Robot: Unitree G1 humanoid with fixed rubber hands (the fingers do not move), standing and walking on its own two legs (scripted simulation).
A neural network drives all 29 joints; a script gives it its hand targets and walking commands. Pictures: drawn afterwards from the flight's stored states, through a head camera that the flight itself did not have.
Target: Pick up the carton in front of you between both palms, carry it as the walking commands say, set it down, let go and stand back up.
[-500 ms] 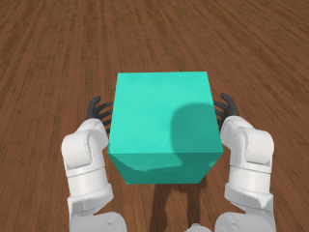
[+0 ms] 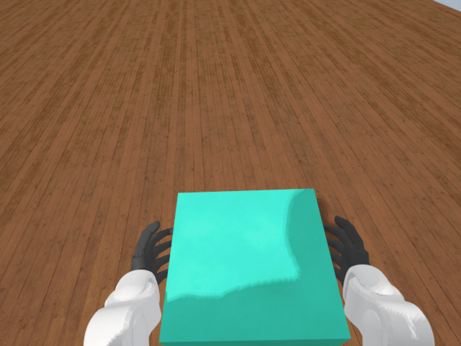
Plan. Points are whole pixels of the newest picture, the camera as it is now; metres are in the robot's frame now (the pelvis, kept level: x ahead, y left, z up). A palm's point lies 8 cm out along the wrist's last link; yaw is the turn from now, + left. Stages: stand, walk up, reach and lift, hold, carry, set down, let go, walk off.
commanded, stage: carry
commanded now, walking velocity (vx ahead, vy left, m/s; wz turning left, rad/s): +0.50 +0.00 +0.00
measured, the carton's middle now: (248, 283) +0.24 +0.00 +0.01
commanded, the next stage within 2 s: none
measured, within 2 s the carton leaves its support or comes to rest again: neither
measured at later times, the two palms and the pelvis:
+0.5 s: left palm (164, 157) +0.48 +0.17 +0.09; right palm (308, 159) +0.46 -0.13 +0.09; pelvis +0.25 +0.04 -0.01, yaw -3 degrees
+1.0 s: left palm (171, 146) +0.53 +0.17 +0.08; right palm (304, 144) +0.52 -0.13 +0.07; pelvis +0.31 +0.02 -0.02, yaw -2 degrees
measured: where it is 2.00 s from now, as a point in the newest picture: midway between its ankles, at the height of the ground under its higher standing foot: outside the picture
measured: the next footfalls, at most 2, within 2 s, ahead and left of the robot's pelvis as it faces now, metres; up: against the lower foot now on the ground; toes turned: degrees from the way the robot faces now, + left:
left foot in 0.14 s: +0.29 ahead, +0.12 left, +0.00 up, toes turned -3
right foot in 0.44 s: +0.30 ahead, -0.09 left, +0.00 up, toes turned +4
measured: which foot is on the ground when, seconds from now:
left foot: up 0.00-0.12, down 0.14-1.00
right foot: down 0.00-0.14, up 0.16-0.42, down 0.44-1.00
